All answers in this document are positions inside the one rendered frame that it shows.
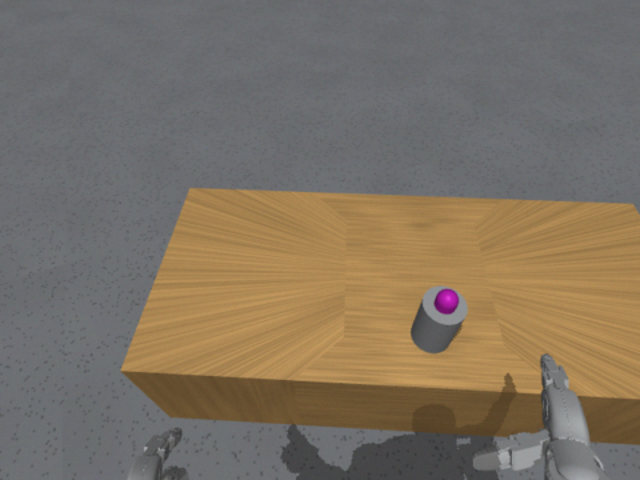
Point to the right robot hand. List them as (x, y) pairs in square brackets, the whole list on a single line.
[(562, 416)]

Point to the right robot arm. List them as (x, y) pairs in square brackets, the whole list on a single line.
[(567, 459)]

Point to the left robot hand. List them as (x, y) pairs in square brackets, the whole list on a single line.
[(156, 451)]

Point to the bottle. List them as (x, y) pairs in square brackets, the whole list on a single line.
[(439, 317)]

